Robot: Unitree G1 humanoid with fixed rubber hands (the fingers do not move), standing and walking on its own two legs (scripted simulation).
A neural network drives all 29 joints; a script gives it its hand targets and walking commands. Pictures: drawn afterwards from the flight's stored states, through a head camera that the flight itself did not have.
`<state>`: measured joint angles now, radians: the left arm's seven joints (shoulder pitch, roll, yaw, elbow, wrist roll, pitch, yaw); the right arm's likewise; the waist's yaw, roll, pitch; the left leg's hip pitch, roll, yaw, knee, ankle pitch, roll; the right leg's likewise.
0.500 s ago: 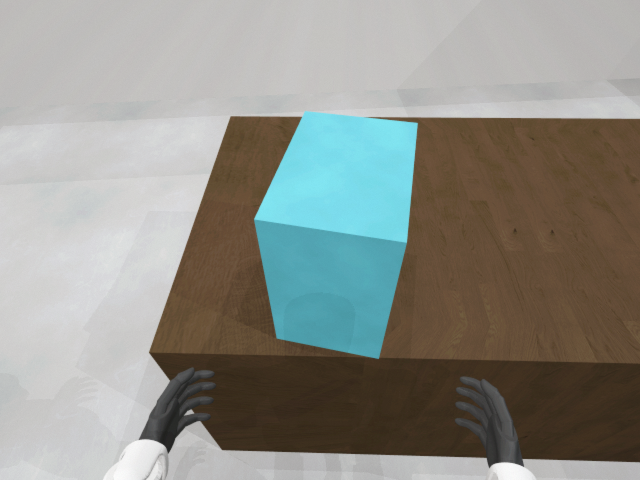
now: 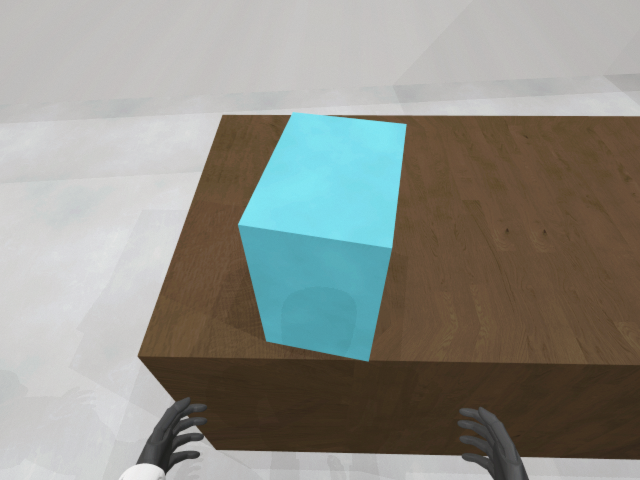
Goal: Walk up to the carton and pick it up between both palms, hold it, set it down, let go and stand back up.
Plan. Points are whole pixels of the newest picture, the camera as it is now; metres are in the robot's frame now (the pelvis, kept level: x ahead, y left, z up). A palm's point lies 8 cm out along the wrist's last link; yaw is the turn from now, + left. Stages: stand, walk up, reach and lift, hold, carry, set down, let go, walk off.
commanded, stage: set down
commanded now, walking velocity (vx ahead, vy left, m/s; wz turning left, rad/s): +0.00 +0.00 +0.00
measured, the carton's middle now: (331, 240) +0.46 +0.03 +0.00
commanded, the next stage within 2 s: let go in 0.04 s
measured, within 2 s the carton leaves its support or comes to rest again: neither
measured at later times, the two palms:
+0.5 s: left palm (174, 474) +0.14 +0.22 -0.08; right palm out of the picture +0.13 -0.23 -0.08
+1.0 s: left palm out of the picture +0.04 +0.26 -0.10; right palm out of the picture +0.04 -0.25 -0.12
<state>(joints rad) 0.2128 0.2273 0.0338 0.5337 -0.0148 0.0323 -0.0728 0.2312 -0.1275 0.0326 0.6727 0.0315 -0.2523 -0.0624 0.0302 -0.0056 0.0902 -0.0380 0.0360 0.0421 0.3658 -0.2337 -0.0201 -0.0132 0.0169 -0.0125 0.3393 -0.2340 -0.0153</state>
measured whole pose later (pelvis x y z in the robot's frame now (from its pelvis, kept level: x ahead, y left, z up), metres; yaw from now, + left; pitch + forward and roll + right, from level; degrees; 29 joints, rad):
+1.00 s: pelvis -0.04 +0.00 -0.01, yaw +1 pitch -4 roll +0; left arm 0.35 0.24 0.00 0.68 0.01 -0.03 0.00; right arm 0.32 -0.26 -0.01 0.80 -0.02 -0.02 0.00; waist 0.00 0.04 0.00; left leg -0.18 0.03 0.02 0.47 -0.22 -0.01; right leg -0.16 0.01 -0.04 0.46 -0.24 -0.01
